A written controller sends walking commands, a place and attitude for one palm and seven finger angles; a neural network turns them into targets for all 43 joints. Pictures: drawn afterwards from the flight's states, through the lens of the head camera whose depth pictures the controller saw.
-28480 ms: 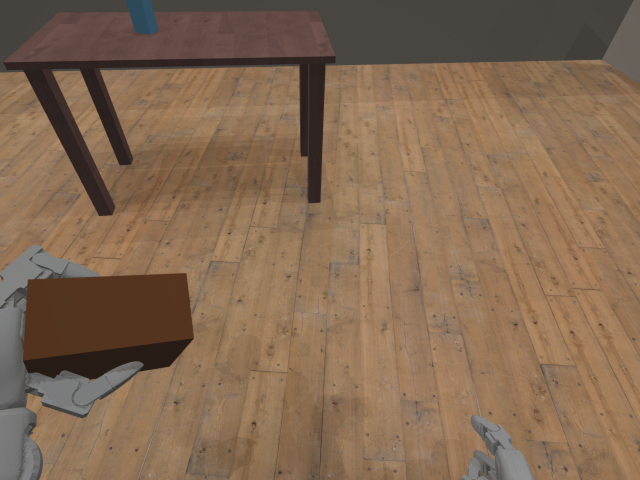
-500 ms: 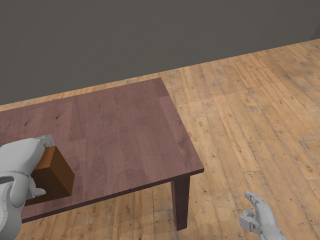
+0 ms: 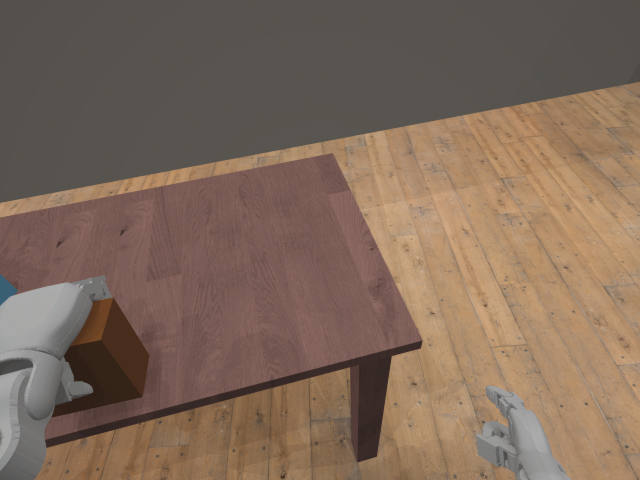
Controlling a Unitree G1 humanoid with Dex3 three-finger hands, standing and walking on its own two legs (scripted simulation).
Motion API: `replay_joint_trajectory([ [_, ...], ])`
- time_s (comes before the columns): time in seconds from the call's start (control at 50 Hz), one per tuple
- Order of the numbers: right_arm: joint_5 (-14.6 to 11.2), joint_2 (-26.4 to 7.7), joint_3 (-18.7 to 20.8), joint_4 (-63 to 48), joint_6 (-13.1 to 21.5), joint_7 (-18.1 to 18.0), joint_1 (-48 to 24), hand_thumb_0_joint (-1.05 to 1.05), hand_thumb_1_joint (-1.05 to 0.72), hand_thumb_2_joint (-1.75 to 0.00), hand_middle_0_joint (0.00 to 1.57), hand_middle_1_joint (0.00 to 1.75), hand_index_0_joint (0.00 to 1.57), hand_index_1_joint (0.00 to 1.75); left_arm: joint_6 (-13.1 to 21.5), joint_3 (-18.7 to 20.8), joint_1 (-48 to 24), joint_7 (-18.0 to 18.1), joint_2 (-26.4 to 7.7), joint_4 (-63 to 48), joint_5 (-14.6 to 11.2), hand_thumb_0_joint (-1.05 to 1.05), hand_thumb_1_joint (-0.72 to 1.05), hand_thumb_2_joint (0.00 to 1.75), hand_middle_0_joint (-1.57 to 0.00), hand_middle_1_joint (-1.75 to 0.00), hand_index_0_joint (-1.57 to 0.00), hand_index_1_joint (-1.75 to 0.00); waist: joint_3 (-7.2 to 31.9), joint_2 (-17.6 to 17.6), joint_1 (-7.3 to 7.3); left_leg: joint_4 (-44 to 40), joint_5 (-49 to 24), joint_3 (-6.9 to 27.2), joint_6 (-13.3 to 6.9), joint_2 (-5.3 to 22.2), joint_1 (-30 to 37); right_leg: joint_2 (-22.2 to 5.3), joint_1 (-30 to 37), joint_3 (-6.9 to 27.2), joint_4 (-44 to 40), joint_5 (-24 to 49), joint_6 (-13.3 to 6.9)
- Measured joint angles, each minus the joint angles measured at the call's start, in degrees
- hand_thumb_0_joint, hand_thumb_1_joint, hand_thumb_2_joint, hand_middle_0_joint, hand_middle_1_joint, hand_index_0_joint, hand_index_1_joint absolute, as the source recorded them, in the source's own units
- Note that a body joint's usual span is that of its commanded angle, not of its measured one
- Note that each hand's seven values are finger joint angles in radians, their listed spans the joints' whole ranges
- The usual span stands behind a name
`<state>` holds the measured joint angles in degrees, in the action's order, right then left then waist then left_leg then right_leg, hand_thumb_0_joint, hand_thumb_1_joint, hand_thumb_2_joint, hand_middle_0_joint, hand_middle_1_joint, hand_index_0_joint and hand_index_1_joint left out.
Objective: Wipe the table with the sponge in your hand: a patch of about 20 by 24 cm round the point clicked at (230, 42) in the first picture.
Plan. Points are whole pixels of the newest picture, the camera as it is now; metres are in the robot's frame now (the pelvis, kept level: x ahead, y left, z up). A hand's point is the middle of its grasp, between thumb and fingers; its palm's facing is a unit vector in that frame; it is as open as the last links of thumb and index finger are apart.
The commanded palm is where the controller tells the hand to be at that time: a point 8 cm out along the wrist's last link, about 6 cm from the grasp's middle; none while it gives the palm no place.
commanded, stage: move the sponge above the wiping area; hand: left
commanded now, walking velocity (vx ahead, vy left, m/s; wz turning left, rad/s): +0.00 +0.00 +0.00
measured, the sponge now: (86, 368) +0.21 +0.34 +0.04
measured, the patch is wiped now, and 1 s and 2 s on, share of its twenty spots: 0.00 0.00 0.00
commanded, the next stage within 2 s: lower the sponge onto the table in 1.36 s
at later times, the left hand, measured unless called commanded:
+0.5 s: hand (72, 342) +0.22 +0.34 +0.07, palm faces -0.07 -0.05 -1.00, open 10.5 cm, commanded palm +0.20 +0.34 +0.13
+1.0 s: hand (62, 350) +0.21 +0.35 +0.07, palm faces -0.10 -0.05 -0.99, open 10.4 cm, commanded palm +0.20 +0.35 +0.13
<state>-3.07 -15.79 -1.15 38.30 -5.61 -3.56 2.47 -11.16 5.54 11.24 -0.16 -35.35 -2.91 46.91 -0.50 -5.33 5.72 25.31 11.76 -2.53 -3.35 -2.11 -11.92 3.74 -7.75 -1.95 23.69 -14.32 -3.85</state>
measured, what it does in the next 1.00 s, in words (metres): stands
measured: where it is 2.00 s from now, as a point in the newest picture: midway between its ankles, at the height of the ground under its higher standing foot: outside the picture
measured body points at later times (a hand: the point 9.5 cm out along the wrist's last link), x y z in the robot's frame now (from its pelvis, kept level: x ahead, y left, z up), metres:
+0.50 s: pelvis +0.00 +0.01 +0.00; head +0.01 -0.02 +0.45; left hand +0.22 +0.34 +0.13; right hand +0.22 -0.20 -0.10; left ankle +0.02 +0.08 -0.74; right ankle -0.02 -0.08 -0.74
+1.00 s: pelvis +0.01 +0.00 +0.00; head +0.01 -0.02 +0.45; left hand +0.21 +0.35 +0.12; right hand +0.22 -0.22 -0.10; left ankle +0.02 +0.08 -0.74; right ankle -0.02 -0.08 -0.74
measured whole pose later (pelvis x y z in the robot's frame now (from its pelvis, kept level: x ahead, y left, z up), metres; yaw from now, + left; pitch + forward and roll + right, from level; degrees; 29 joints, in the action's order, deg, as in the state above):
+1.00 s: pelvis +0.01 +0.00 +0.00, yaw +1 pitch -1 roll -1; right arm -3.2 -16.1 -0.6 38.5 -6.9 -2.6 3.8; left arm -8.2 6.7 11.2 1.0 -35.7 2.0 47.8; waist 0.0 -5.1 5.6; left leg 26.1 12.4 -1.8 -3.7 -2.4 -13.1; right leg 3.6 -8.2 -2.5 23.4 -14.6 -3.5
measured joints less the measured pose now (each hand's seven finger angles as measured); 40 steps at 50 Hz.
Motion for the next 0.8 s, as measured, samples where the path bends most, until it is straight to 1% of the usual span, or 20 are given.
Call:
replay_joint_trajectory([
  [0.06,0.1,0.0,0.0,0.0,0.1,-0.1,0.0,0.01,-0.90,-0.90,0.20,0.30,0.20,0.30,0.8,-0.2,-0.2,-0.2,0.0,0.2,0.4,-0.01,-0.53,1.03,-0.67,-1.33,-0.71,-1.32,-0.2,0.1,0.33,0.1,0.0,0.2,-0.2,-0.1,-0.1,0.0,0.1,-0.1,-0.2,0.1,0.1],
  [0.14,0.3,0.1,0.2,0.2,0.4,-0.2,0.1,0.01,-0.90,-0.90,0.20,0.30,0.20,0.29,2.2,-1.1,-1.3,0.4,0.7,0.7,1.1,-0.01,-0.53,1.03,-0.67,-1.33,-0.71,-1.32,-0.3,0.2,0.72,0.2,-0.1,0.4,-0.4,-0.3,-0.5,-0.2,-0.1,-0.3,-0.4,0.3,0.4],
  [0.18,0.3,0.2,0.1,0.3,0.3,-0.2,0.0,0.01,-0.90,-0.90,0.20,0.30,0.20,0.29,2.4,-1.5,-2.3,0.7,0.8,1.4,1.5,-0.01,-0.53,1.03,-0.67,-1.33,-0.71,-1.32,-0.4,0.3,0.76,0.2,-0.2,0.4,-0.5,-0.4,-0.7,-0.3,-0.3,-0.4,-0.4,0.3,0.4],
  [0.24,0.3,0.5,0.0,0.4,0.1,0.0,-0.1,0.01,-0.90,-0.90,0.20,0.30,0.20,0.29,2.3,-1.8,-3.3,1.3,1.1,2.1,2.1,-0.01,-0.53,1.03,-0.67,-1.33,-0.71,-1.32,-0.3,0.4,0.73,0.0,-0.3,0.3,-0.6,-0.5,-0.9,-0.5,-0.6,-0.3,-0.4,0.4,0.6],
  [0.32,0.3,0.9,0.0,0.2,-0.3,0.5,0.2,0.01,-0.90,-0.90,0.20,0.30,0.20,0.30,1.8,-1.7,-3.3,1.8,1.4,2.0,2.2,-0.01,-0.53,1.03,-0.67,-1.33,-0.71,-1.32,0.1,0.3,0.24,-0.3,-0.4,0.3,-0.8,-0.7,-1.0,-0.7,-0.8,-0.2,-0.6,0.4,0.8],
  [0.46,0.1,0.6,-0.2,0.1,-1.2,1.1,0.6,0.01,-0.90,-0.90,0.20,0.30,0.20,0.30,0.9,-1.2,-2.1,1.3,1.2,2.4,1.8,-0.01,-0.53,1.03,-0.67,-1.33,-0.71,-1.32,0.3,0.1,-0.10,-0.4,-0.3,0.2,-0.9,-0.8,-0.9,-0.8,-0.6,-0.1,-0.7,0.4,1.0],
  [0.56,0.1,0.2,0.1,0.4,-1.0,0.8,1.1,0.01,-0.90,-0.90,0.20,0.30,0.20,0.30,2.1,-1.7,-2.4,1.3,1.2,3.6,2.1,-0.01,-0.53,1.03,-0.67,-1.33,-0.71,-1.32,0.1,0.2,0.25,0.0,-0.2,0.5,-1.0,-0.9,-1.2,-0.8,-0.7,-0.5,-0.6,0.2,1.0],
  [0.64,0.2,0.2,0.3,0.8,-0.7,0.5,1.1,0.01,-0.90,-0.90,0.20,0.30,0.20,0.29,3.3,-2.1,-3.9,1.9,1.4,5.4,2.9,-0.01,-0.53,1.03,-0.67,-1.33,-0.71,-1.32,0.0,0.4,0.64,0.4,0.0,0.7,-0.9,-0.8,-1.8,-0.7,-1.3,-0.6,-0.2,0.1,0.9],
  [0.74,0.2,0.6,0.5,0.8,-0.5,0.5,1.1,0.01,-0.90,-0.90,0.20,0.30,0.20,0.29,4.2,-1.5,-4.6,2.8,1.4,5.8,3.1,-0.01,-0.53,1.03,-0.67,-1.33,-0.71,-1.32,0.0,0.5,0.32,0.6,0.1,0.7,-0.7,-0.7,-1.9,-0.6,-1.3,-0.6,-0.2,0.0,0.7],
  [0.8,0.2,0.6,0.5,0.7,-0.6,0.8,1.0,0.01,-0.90,-0.90,0.20,0.30,0.20,0.29,3.9,-0.8,-3.7,3.1,1.1,4.9,2.8,-0.01,-0.53,1.03,-0.67,-1.33,-0.71,-1.32,0.3,0.4,-0.06,0.5,0.3,0.5,-0.6,-0.6,-1.7,-0.5,-1.1,-0.4,-0.3,0.0,0.6],
])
